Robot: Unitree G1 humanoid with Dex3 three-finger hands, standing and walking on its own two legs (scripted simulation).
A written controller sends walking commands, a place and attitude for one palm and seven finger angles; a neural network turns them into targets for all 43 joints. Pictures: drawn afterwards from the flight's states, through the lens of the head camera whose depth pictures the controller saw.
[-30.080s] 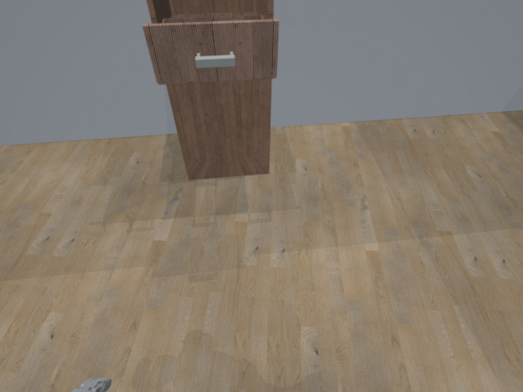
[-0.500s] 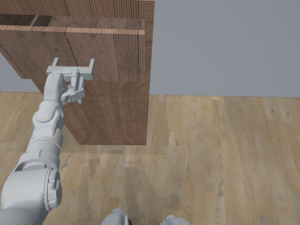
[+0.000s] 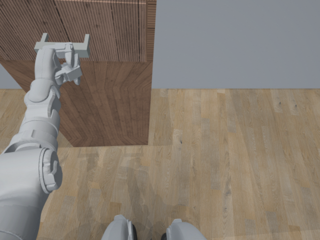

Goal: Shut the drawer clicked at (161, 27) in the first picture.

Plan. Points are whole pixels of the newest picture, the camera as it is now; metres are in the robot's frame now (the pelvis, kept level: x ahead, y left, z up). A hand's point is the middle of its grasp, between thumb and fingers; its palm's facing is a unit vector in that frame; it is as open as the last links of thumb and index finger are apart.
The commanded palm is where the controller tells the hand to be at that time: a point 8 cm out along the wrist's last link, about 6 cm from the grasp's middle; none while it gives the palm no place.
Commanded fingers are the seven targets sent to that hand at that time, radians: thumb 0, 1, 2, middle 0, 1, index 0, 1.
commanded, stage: push the drawer shut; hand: left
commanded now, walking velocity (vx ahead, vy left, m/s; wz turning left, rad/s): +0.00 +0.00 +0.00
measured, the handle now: (65, 43) +0.60 +0.19 +0.10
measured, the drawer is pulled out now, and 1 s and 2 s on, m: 0.00 0.00 0.00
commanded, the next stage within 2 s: pull the fist back off the drawer in 0.42 s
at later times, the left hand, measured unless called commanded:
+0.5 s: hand (75, 65) +0.53 +0.16 +0.09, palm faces -0.01 -1.00 -0.06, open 3.1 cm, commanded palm +0.57 +0.19 +0.10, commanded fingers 0.00 0.90 0.90 -1.40 -1.60 -1.40 -1.60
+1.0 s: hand (77, 66) +0.52 +0.16 +0.09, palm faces -0.02 -1.00 -0.04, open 3.0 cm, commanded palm +0.51 +0.19 +0.10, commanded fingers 0.00 0.90 0.90 -1.40 -1.60 -1.40 -1.60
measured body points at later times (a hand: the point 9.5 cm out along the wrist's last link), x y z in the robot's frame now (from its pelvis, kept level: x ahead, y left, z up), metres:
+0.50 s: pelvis -0.02 +0.01 -0.01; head +0.11 +0.04 +0.42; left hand +0.52 +0.21 +0.10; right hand -0.06 -0.26 -0.11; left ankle +0.05 +0.09 -0.68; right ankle -0.02 -0.09 -0.68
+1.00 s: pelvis -0.02 +0.02 -0.01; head +0.11 +0.04 +0.42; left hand +0.52 +0.21 +0.09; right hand -0.07 -0.24 -0.11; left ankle +0.05 +0.09 -0.68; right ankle -0.02 -0.09 -0.68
